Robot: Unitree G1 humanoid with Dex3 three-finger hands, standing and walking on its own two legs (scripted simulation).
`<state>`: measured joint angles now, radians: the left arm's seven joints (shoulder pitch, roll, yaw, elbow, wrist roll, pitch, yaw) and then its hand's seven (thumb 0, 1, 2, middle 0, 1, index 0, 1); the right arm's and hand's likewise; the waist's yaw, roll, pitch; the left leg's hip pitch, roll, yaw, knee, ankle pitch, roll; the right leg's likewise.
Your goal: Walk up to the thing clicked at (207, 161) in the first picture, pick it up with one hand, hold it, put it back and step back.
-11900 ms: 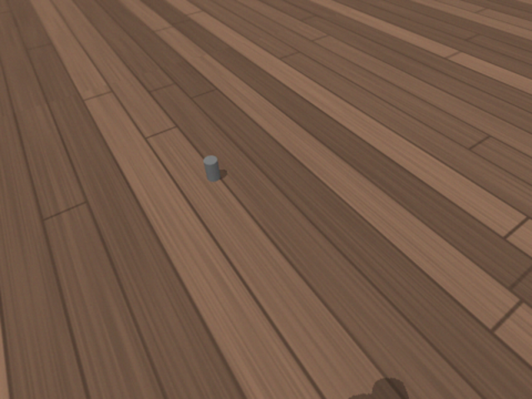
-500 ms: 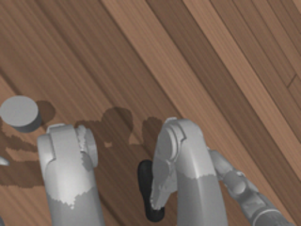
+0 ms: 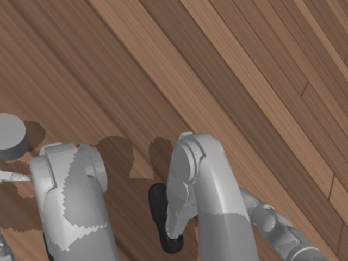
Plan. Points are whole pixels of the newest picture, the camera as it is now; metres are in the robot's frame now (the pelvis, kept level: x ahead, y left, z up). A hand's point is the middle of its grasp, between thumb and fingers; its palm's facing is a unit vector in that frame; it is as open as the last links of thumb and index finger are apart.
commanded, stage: close in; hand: left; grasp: from the side
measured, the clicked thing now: (6, 139) +0.38 +0.28 -0.21
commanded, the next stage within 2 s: rest palm in 0.08 s
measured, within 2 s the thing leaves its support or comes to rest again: leaves its support in 1.18 s
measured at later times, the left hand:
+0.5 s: hand (0, 140) +0.37 +0.29 -0.18, palm faces +0.34 -0.94 +0.00, open 12.7 cm
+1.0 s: hand (3, 134) +0.38 +0.28 -0.18, palm faces +0.36 -0.93 +0.01, open 10.1 cm
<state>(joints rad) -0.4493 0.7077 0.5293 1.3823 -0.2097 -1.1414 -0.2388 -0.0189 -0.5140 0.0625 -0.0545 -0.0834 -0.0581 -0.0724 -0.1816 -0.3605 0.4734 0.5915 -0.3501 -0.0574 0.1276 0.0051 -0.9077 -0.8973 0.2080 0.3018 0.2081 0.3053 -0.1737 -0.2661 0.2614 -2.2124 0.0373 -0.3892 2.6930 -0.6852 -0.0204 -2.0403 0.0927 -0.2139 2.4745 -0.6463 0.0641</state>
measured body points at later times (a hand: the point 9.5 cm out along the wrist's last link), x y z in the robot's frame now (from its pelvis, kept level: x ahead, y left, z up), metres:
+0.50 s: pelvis +0.00 +0.00 +0.00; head +0.19 +0.20 +0.34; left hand +0.34 +0.34 -0.17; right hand +0.21 -0.22 -0.02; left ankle +0.09 +0.13 -0.24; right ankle +0.14 -0.13 -0.24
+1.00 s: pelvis +0.00 +0.00 +0.00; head +0.20 +0.21 +0.34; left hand +0.35 +0.33 -0.18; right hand +0.19 -0.23 -0.02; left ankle +0.09 +0.13 -0.24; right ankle +0.14 -0.13 -0.24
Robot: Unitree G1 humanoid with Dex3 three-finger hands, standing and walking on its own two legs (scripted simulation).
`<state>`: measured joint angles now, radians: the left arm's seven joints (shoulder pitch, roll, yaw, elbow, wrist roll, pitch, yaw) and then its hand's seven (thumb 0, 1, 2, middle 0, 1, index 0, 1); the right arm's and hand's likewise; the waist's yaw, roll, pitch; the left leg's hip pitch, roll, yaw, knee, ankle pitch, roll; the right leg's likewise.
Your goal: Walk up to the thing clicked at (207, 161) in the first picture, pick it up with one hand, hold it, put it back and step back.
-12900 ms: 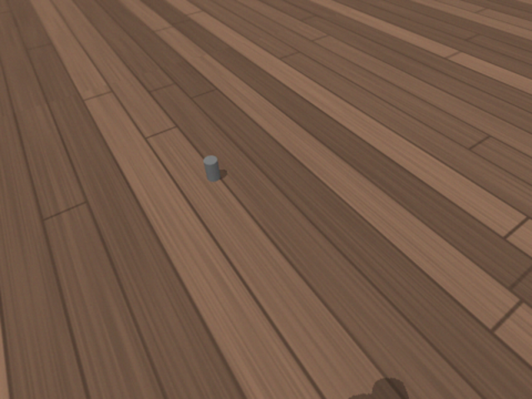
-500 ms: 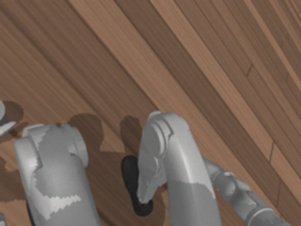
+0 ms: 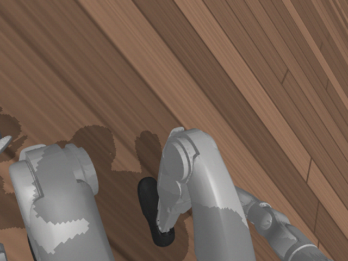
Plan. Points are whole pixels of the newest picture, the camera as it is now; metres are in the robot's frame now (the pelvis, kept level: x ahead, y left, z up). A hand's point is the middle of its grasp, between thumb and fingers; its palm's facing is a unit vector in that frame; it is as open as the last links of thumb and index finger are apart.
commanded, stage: settle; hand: left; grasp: from the side
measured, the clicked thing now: out of the picture +0.38 +0.29 -0.21
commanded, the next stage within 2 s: lift in 1.84 s
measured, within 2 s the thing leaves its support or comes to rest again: leaves its support in 0.18 s
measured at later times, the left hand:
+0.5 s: hand out of the picture +0.36 +0.31 -0.11, palm faces +0.39 -0.92 -0.01, open 10.3 cm
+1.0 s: hand out of the picture +0.34 +0.30 -0.01, palm faces +0.37 -0.93 -0.06, open 10.3 cm
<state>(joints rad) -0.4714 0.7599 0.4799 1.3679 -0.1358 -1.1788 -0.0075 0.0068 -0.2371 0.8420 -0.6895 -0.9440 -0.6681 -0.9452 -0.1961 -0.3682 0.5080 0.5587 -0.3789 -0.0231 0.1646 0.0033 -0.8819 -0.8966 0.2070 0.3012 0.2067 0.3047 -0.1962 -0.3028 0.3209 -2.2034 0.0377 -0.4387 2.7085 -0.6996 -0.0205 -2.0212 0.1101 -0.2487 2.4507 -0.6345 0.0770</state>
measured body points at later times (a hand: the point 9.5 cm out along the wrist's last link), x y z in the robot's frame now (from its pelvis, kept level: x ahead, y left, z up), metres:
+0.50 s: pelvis +0.01 -0.01 +0.02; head +0.18 +0.19 +0.38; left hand +0.33 +0.36 -0.11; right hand +0.23 -0.22 -0.03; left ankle +0.08 +0.13 -0.24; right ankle +0.14 -0.13 -0.24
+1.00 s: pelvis +0.02 -0.02 +0.05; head +0.20 +0.09 +0.45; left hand +0.31 +0.35 +0.00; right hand +0.25 -0.23 -0.06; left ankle +0.08 +0.13 -0.24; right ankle +0.14 -0.13 -0.24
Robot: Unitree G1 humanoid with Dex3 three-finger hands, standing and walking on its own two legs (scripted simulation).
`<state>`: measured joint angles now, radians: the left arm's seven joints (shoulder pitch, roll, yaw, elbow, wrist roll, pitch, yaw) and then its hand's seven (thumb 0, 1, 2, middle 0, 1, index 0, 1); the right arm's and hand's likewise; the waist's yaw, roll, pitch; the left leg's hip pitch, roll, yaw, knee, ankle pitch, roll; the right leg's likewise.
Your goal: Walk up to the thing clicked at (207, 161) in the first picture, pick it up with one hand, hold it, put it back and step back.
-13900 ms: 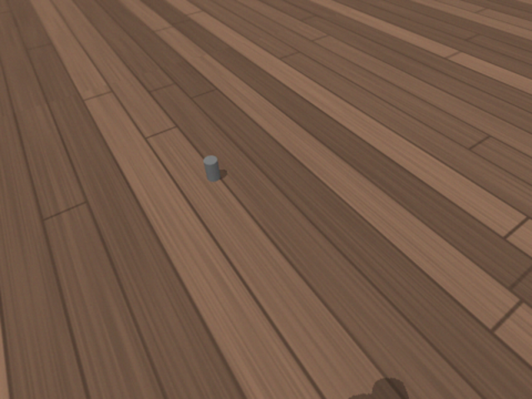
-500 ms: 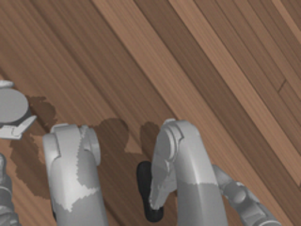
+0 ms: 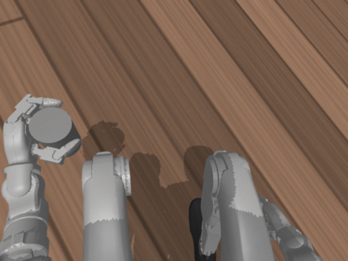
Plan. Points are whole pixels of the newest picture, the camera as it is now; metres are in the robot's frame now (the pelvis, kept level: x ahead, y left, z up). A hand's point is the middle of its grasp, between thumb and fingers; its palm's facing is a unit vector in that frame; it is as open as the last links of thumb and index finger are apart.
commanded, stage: settle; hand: left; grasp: from the side
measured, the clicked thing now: (59, 134) +0.36 +0.28 -0.09
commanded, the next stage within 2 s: lift in 0.84 s
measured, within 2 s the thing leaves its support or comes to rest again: neither
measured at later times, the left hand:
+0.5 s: hand (46, 120) +0.37 +0.27 +0.00, palm faces +0.23 -0.97 -0.05, open 10.4 cm
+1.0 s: hand (43, 115) +0.37 +0.27 +0.03, palm faces +0.24 -0.97 -0.05, open 10.4 cm
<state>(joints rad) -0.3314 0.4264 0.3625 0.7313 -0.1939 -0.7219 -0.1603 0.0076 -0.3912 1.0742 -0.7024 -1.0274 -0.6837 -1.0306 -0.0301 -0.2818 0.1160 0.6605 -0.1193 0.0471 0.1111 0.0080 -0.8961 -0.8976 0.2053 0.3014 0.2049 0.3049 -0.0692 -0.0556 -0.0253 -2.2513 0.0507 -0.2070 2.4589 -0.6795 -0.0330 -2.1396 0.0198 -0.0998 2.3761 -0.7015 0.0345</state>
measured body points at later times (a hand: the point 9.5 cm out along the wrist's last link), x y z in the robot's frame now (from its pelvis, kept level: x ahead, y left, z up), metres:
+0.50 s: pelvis +0.01 -0.01 +0.04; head +0.20 +0.06 +0.44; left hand +0.35 +0.32 +0.01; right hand +0.20 -0.25 -0.09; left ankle +0.08 +0.14 -0.29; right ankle +0.10 -0.12 -0.29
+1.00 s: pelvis +0.00 -0.01 +0.05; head +0.19 +0.04 +0.46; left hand +0.35 +0.32 +0.03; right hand +0.19 -0.25 -0.08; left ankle +0.08 +0.14 -0.29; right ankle +0.10 -0.12 -0.29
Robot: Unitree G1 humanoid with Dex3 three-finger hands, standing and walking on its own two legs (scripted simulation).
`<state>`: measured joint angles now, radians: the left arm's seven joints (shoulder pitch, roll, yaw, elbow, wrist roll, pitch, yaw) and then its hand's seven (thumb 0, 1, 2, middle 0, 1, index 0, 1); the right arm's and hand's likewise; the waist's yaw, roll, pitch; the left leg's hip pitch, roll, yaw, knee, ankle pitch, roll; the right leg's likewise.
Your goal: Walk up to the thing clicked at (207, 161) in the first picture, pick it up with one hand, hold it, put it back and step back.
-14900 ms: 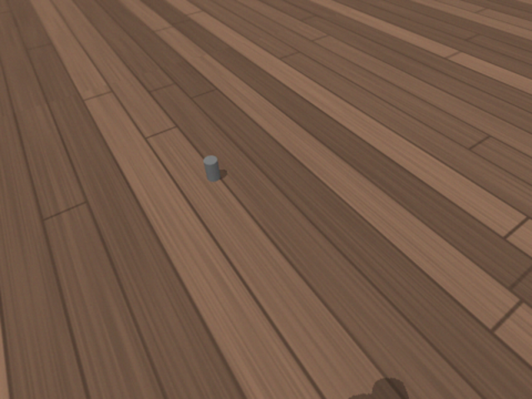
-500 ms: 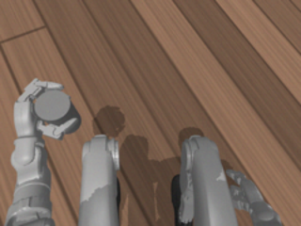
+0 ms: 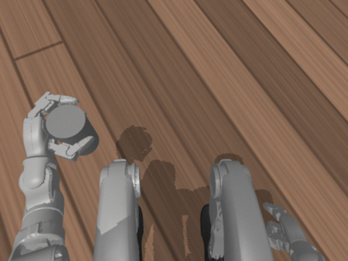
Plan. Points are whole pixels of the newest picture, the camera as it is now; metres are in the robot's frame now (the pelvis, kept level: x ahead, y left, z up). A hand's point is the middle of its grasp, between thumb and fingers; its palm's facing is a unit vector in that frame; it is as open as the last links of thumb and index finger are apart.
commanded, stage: lift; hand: left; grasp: from the side
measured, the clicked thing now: (76, 132) +0.38 +0.25 -0.05
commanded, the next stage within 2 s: none
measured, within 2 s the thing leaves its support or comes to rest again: neither
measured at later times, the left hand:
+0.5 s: hand (53, 117) +0.37 +0.24 +0.06, palm faces +0.12 -0.99 -0.04, open 10.4 cm
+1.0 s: hand out of the picture +0.37 +0.22 +0.24, palm faces +0.18 -0.98 -0.05, open 10.3 cm
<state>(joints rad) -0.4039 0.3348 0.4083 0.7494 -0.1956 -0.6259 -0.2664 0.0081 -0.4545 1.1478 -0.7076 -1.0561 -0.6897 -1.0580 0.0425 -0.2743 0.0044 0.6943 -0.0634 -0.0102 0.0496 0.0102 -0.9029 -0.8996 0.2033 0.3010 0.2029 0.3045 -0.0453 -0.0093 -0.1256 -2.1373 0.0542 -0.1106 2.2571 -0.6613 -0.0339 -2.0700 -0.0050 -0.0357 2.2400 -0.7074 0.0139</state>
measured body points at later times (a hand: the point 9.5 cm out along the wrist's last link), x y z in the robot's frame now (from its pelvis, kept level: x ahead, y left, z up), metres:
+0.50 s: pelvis +0.01 +0.00 +0.06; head +0.19 +0.03 +0.47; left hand +0.36 +0.29 +0.07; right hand +0.19 -0.25 -0.07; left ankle +0.09 +0.14 -0.34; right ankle +0.09 -0.12 -0.34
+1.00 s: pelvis +0.04 +0.01 +0.21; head +0.17 +0.03 +0.64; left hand +0.35 +0.28 +0.25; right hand +0.23 -0.23 +0.10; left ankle +0.09 +0.14 -0.34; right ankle +0.09 -0.12 -0.34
